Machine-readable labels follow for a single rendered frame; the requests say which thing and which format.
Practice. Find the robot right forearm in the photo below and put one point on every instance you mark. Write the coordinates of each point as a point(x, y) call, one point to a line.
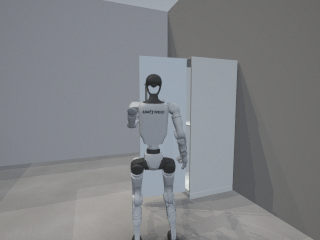
point(182, 146)

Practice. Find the robot right thigh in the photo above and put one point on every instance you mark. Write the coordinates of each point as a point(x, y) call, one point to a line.
point(168, 172)

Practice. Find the fridge door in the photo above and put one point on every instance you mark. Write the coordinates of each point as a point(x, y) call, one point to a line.
point(173, 74)

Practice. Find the robot left shin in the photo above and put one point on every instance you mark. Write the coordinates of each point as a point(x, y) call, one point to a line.
point(136, 218)

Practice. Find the right robot upper arm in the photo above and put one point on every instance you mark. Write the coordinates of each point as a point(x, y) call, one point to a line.
point(174, 110)

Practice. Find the left robot upper arm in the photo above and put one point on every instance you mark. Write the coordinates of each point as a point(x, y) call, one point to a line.
point(132, 111)

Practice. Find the robot right hand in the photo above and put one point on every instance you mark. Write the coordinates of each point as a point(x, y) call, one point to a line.
point(183, 160)

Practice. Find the handle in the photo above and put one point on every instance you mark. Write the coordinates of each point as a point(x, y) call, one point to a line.
point(146, 93)

